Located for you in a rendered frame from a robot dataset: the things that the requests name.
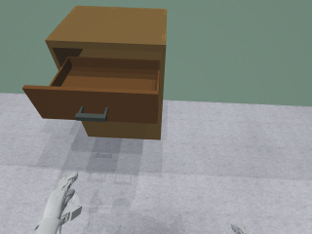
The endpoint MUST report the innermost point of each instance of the left robot forearm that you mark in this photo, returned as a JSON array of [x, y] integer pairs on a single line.
[[48, 225]]

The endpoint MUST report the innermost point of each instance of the handle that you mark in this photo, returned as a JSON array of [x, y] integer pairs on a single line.
[[91, 117]]

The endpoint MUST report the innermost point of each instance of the drawer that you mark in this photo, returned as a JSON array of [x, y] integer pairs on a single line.
[[129, 87]]

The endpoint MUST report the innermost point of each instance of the left robot hand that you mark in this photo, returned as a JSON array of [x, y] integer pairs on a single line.
[[56, 205]]

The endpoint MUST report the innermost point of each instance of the right robot hand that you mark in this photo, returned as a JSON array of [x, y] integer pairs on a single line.
[[238, 229]]

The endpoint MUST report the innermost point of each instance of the cabinet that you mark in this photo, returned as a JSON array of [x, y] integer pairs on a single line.
[[114, 33]]

